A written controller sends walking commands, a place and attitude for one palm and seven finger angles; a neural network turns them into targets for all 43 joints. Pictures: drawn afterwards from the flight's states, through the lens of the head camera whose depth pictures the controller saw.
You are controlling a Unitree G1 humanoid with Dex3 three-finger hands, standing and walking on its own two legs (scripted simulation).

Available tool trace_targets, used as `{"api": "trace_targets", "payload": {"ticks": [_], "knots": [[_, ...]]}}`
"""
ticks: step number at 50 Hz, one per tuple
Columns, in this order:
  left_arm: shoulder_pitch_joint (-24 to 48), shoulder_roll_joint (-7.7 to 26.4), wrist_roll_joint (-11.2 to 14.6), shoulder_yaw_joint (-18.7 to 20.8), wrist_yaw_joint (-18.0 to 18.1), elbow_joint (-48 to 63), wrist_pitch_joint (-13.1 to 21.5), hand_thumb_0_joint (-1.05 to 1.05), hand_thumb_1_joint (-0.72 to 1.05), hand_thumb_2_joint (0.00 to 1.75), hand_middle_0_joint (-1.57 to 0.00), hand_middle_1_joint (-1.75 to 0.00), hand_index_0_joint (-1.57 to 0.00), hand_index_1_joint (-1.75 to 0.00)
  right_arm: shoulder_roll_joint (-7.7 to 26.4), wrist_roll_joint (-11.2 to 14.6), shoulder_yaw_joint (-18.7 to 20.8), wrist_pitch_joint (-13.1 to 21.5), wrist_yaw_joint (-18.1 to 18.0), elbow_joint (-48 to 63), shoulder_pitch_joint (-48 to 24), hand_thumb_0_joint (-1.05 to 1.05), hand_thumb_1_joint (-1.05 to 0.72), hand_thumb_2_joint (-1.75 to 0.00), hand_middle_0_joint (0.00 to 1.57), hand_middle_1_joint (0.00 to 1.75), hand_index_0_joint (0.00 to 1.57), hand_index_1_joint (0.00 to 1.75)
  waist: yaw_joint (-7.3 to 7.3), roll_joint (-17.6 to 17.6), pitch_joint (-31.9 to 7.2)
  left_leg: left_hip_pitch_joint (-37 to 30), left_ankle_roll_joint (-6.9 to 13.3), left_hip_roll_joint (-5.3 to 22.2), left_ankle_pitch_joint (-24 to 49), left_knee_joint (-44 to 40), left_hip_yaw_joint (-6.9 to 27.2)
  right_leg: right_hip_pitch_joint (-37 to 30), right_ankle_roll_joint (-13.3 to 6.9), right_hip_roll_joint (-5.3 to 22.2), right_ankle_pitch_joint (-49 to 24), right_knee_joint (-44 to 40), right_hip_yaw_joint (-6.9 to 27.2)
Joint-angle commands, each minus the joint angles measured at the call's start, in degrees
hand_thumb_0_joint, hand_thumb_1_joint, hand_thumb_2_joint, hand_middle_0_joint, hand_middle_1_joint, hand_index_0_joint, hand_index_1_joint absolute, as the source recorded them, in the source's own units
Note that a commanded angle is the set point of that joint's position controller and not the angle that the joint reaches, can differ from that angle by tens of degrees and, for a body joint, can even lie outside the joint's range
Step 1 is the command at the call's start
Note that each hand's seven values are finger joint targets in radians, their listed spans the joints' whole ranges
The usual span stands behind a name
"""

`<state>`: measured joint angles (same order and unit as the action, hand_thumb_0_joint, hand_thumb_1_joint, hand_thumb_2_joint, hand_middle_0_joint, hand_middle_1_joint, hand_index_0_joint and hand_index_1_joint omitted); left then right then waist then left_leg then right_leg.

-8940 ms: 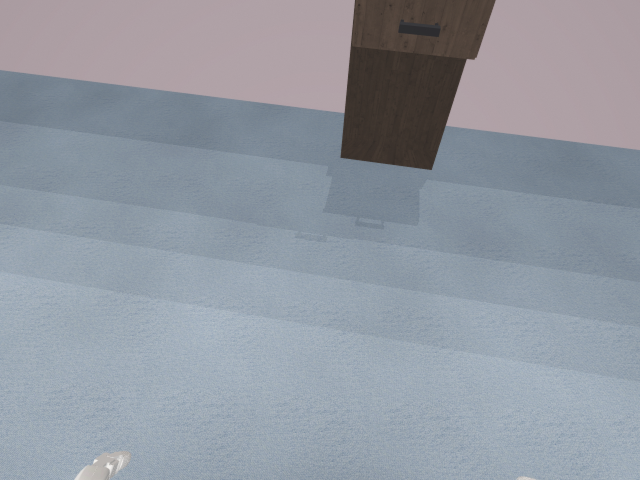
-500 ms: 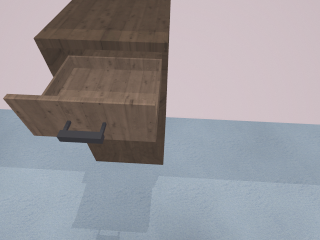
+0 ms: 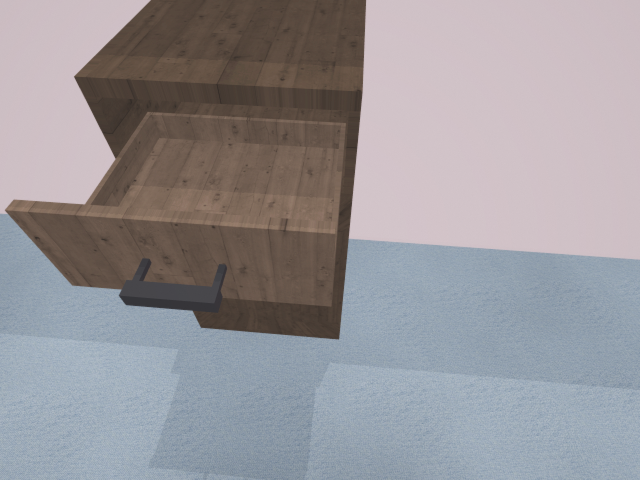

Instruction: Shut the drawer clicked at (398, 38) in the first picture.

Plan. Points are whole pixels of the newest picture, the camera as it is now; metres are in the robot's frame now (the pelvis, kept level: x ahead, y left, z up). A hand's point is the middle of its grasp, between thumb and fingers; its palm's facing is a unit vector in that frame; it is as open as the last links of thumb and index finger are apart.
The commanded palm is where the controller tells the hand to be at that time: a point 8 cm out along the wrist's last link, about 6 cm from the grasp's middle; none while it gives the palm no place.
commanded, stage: come to a stop and stand still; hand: left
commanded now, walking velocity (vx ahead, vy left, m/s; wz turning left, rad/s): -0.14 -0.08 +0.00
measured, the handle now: (177, 282) +0.36 +0.23 +0.02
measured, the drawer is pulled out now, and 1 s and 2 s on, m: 0.27 0.27 0.27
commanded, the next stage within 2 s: look again from close up in 0.94 s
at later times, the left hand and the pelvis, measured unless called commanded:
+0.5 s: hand out of the picture +0.06 +0.18 -0.16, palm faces +0.00 -0.97 -0.24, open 7.3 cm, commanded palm none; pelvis +0.02 -0.01 +0.01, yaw -2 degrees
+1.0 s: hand out of the picture -0.01 +0.13 -0.16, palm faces +0.04 -0.98 -0.17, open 7.3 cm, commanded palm none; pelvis +0.00 -0.03 +0.02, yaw +0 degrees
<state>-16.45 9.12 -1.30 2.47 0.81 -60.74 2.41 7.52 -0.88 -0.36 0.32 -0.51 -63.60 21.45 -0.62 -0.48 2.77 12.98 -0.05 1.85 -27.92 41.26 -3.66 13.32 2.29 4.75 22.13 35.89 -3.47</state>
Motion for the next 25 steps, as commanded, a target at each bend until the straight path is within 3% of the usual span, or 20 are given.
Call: {"api": "trace_targets", "payload": {"ticks": [1, 2, 3, 4, 5, 6, 7, 9, 12, 13, 15, 16, 18, 19, 22, 25], "knots": [[-7.35, 8.55, -0.83, 2.05, 1.83, -0.24, -1.02, 0.0, 0.9, 0.9, -0.2, -0.3, -0.2, -0.3, 3.44, 0.7, 1.57, 1.99, -0.56, 6.49, -3.31, 0.0, -0.9, -0.9, 0.2, 0.3, 0.2, 0.3, -1.5, 13.7, 0.6, 12.56, 0.58, 1.71, -1.35, -4.73, 3.02, -10.73, -12.02, 14.63, -44.45, -6.06, 11.9], [-2.23, 7.39, -0.3, 1.53, 1.78, 1.58, -1.62, 0.0, 0.9, 0.9, -0.2, -0.3, -0.2, -0.3, 2.98, 0.76, 1.5, 2.07, -0.42, 3.69, 2.73, 0.0, -0.9, -0.9, 0.2, 0.3, 0.2, 0.3, 2.26, 10.5, -0.75, -0.55, 0.29, 0.28, 13.72, -16.65, 0.28, -2.48, -7.87, 9.35, -37.15, -1.83, 5.06], [0.13, 4.4, 0.17, 1.06, 1.9, 3.51, -2.05, 0.0, 0.9, 0.9, -0.2, -0.3, -0.2, -0.3, 5.76, -0.01, 2.06, 2.79, -0.79, 0.68, 9.31, 0.0, -0.9, -0.9, 0.2, 0.3, 0.2, 0.3, 4.24, -2.76, -1.67, -9.26, 1.23, 4.59, 34.56, -19.78, 5.68, 5.18, -4.23, 1.91, -21.77, 8.53, -0.1], [-0.27, 2.68, 1.31, 0.33, 2.07, 4.35, -2.25, 0.0, 0.9, 0.9, -0.2, -0.3, -0.2, -0.3, 9.36, -0.28, 2.28, 2.9, -1.76, 0.17, 11.06, 0.0, -0.9, -0.9, 0.2, 0.3, 0.2, 0.3, 3.61, -17.57, -3.55, -11.91, 5.08, 14.91, 60.58, -21.11, 16.99, 11.98, -1.02, -3.17, 7.81, 15.23, -1.66], [-1.14, 3.91, 1.58, 0.59, 2.56, 4.04, -2.79, 0.0, 0.9, 0.9, -0.2, -0.3, -0.2, -0.3, 8.88, -0.5, 1.92, 2.01, -2.18, 0.96, 8.14, 0.0, -0.9, -0.9, 0.2, 0.3, 0.2, 0.3, 2.49, -12.83, -5.15, -10.26, 9.08, 17.66, 66.75, -19.88, 16.23, 9.29, -1.92, -2.03, 13.6, 18.0, 3.81], [-0.85, 3.32, 1.02, 0.39, 2.55, 4.12, -2.67, 0.0, 0.9, 0.9, -0.2, -0.3, -0.2, -0.3, 8.45, -0.75, 1.83, 1.95, -1.72, 2.71, 3.98, 0.0, -0.9, -0.9, 0.2, 0.3, 0.2, 0.3, 1.8, -8.54, -3.6, -7.54, 10.35, 16.9, 59.79, -20.05, 11.85, 8.32, -2.73, -0.66, 12.43, 17.82, 3.14], [0.14, 2.48, 0.92, 0.06, 2.29, 3.4, -2.75, 0.0, 0.9, 0.9, -0.2, -0.3, -0.2, -0.3, 8.05, -0.73, 1.76, 2.14, -1.94, 3.24, 0.47, 0.0, -0.9, -0.9, 0.2, 0.3, 0.2, 0.3, 0.99, -11.17, -0.38, -4.23, 10.43, 16.2, 58.24, -20.66, 12.61, 8.37, -2.33, 0.06, 11.14, 15.42, 2.94], [-0.42, 2.47, 0.73, -0.3, 1.72, 2.39, -2.71, 0.0, 0.9, 0.9, -0.2, -0.3, -0.2, -0.3, 7.23, -0.71, 1.5, 1.82, -2.17, 3.71, -2.71, 0.0, -0.9, -0.9, 0.2, 0.3, 0.2, 0.3, 0.39, -9.02, 2.97, -3.4, 9.27, 14.03, 61.2, -19.48, 9.4, 6.7, -2.24, 0.18, 5.84, 8.42, 1.92], [-3.62, 2.09, 0.86, -0.66, 1.32, 0.77, -2.46, 0.0, 0.9, 0.9, -0.2, -0.3, -0.2, -0.3, 8.33, -0.26, 2.05, 1.32, -2.44, 3.76, -3.7, 0.0, -0.9, -0.9, 0.2, 0.3, 0.2, 0.3, -0.24, -6.37, -1.99, -9.46, 6.58, 11.03, 57.15, -16.16, 6.31, 2.69, -2.04, -1.37, -7.01, -5.08, 0.06], [-4.27, 2.89, 0.71, -0.54, 1.35, 0.61, -2.17, 0.0, 0.9, 0.9, -0.2, -0.3, -0.2, -0.3, 7.85, 0.0, 2.22, 1.23, -2.5, 3.89, -3.97, 0.0, -0.9, -0.9, 0.2, 0.3, 0.2, 0.3, -0.35, -3.79, -1.84, -8.44, 5.27, 9.72, 53.32, -15.03, 5.66, 0.45, -2.37, -1.28, -15.21, -8.85, 1.48], [-4.44, 5.77, 0.37, -0.31, 1.44, 1.0, -1.59, 0.0, 0.9, 0.9, -0.2, -0.3, -0.2, -0.3, 6.76, 0.37, 2.43, 0.93, -2.27, 4.76, -3.99, 0.0, -0.9, -0.9, 0.2, 0.3, 0.2, 0.3, 0.4, 1.18, -4.49, -5.03, 2.19, 5.42, 36.76, -13.62, 2.44, -2.75, -4.59, 3.24, -35.48, -7.66, 7.19], [-3.35, 6.32, 0.43, -0.44, 1.27, 1.31, -1.67, 0.0, 0.9, 0.9, -0.2, -0.3, -0.2, -0.3, 6.26, 0.41, 2.52, 0.76, -2.11, 4.8, -3.89, 0.0, -0.9, -0.9, 0.2, 0.3, 0.2, 0.3, 1.03, -0.17, -4.56, -4.52, 1.63, 4.33, 30.46, -14.99, 2.0, -2.45, -5.55, 4.8, -37.57, -7.05, 7.32], [-1.35, 5.96, 0.3, -0.5, 1.33, 2.33, -1.77, 0.0, 0.9, 0.9, -0.2, -0.3, -0.2, -0.3, 5.36, 0.26, 2.58, 0.11, -2.07, 4.29, -4.15, 0.0, -0.9, -0.9, 0.2, 0.3, 0.2, 0.3, 1.57, 4.5, -3.69, -5.0, 1.15, 4.39, 28.93, -15.43, 2.04, -1.07, -6.0, 3.83, -35.97, -6.83, 7.22], [-1.15, 5.96, 0.3, -0.49, 1.43, 2.55, -1.7, 0.0, 0.9, 0.9, -0.2, -0.3, -0.2, -0.3, 5.7, 0.21, 2.43, 0.14, -2.03, 4.17, -3.9, 0.0, -0.9, -0.9, 0.2, 0.3, 0.2, 0.3, 1.26, 5.23, -3.81, -4.98, 1.03, 4.44, 29.78, -15.23, 1.88, -1.32, -5.92, 3.98, -37.15, -6.72, 7.14], [-0.94, 6.29, 0.46, -0.55, 1.59, 3.07, -1.67, 0.0, 0.9, 0.9, -0.2, -0.3, -0.2, -0.3, 5.82, 0.16, 2.31, 0.27, -1.82, 4.09, -4.37, 0.0, -0.9, -0.9, 0.2, 0.3, 0.2, 0.3, 0.92, 3.79, -5.97, -6.67, 0.91, 4.71, 30.01, -16.21, 1.7, -1.78, -5.66, 3.65, -34.78, -7.39, 7.28], [-0.33, 6.33, 0.49, -0.73, 1.54, 3.25, -1.58, 0.0, 0.9, 0.9, -0.2, -0.3, -0.2, -0.3, 5.64, 0.11, 1.95, 0.33, -1.55, 3.65, -5.2, 0.0, -0.9, -0.9, 0.2, 0.3, 0.2, 0.3, 0.63, 2.41, -4.9, -5.97, 0.8, 4.77, 26.26, -18.0, 1.82, -1.78, -5.18, 2.97, -28.67, -9.89, 7.38]]}}
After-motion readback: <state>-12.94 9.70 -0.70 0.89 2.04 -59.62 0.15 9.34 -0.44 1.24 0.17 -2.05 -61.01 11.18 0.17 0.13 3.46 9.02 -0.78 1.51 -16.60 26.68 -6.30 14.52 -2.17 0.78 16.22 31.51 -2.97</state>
